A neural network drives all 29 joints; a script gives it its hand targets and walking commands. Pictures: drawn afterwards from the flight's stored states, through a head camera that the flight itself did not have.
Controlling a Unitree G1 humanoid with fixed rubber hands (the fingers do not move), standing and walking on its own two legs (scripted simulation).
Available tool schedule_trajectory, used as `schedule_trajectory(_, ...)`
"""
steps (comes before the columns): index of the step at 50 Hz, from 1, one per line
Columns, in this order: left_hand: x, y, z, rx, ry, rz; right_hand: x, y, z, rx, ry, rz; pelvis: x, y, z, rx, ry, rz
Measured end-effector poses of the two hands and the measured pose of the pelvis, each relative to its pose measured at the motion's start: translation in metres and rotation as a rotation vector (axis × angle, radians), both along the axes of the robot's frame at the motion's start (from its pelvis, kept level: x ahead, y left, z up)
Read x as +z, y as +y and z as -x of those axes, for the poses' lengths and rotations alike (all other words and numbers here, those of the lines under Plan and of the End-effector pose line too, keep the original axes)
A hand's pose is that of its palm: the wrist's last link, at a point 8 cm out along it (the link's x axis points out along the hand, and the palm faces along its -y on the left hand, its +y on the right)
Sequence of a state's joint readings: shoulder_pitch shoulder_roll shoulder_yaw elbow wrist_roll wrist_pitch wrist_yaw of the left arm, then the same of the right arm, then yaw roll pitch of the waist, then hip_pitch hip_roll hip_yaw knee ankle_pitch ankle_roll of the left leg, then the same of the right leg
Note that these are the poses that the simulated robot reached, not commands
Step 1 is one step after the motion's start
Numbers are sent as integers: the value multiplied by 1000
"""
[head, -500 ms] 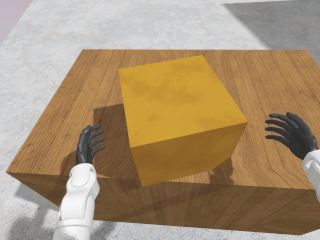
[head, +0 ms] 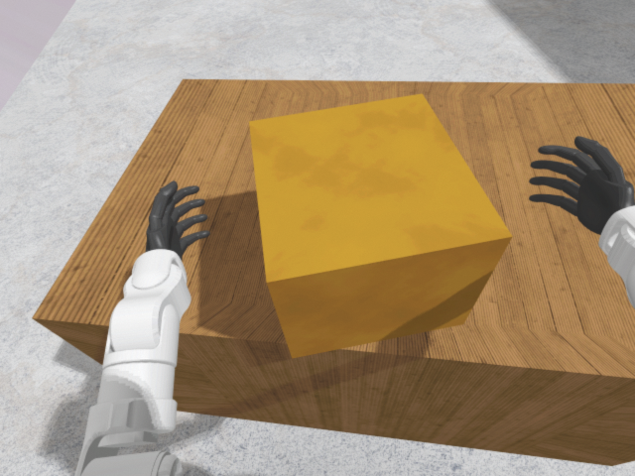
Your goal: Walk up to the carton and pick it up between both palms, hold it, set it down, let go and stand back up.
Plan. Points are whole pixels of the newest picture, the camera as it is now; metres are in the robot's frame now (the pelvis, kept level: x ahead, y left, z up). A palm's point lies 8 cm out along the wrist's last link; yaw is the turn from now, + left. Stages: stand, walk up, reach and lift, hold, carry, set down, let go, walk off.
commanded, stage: reach and lift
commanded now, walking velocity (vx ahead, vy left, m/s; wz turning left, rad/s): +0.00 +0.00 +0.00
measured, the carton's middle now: (357, 224) +0.49 +0.04 -0.01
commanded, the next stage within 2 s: none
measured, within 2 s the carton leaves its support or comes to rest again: neither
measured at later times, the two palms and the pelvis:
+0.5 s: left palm (162, 189) +0.40 +0.27 +0.15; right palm (578, 137) +0.50 -0.22 +0.17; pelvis +0.00 +0.00 +0.00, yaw +1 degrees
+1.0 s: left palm (188, 233) +0.40 +0.26 +0.06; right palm (535, 178) +0.51 -0.20 +0.10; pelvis +0.00 +0.00 -0.01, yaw +1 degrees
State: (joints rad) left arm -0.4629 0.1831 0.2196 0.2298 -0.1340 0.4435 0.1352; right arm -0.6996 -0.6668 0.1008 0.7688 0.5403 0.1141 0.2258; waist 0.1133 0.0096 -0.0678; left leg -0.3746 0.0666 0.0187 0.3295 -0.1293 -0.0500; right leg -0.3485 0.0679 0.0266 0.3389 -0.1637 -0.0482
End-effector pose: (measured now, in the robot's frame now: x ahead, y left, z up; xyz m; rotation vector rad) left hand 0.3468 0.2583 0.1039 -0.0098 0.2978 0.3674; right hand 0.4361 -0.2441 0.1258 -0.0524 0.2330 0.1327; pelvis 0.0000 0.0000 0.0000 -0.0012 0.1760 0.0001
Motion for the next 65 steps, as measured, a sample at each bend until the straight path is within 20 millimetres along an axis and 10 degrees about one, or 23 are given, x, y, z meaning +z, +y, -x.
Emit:
schedule_trajectory(35,47,15,-73,12,30,-15,55,39,-83,-24,-5,-30,-5,3,1,17,128,15)
schedule_trajectory(52,-49,3,-53,-13,58,-26,-37,50,-70,-26,25,24,-12,5,7,18,210,25)
schedule_trajectory(65,-71,-8,-60,-34,33,-28,-64,55,-68,-44,38,39,-22,7,16,-13,292,21)
